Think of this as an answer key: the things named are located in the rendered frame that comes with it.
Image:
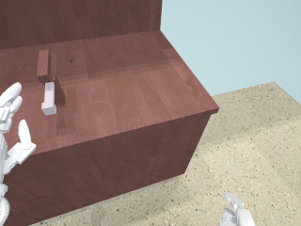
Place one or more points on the robot left forearm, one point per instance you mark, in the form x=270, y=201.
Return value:
x=4, y=204

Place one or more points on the robot left hand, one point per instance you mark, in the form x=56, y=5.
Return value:
x=10, y=102

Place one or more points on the tap lever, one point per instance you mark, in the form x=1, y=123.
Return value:
x=48, y=107

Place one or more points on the robot right hand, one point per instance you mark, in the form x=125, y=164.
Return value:
x=241, y=217

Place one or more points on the counter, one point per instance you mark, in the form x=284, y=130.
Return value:
x=129, y=111

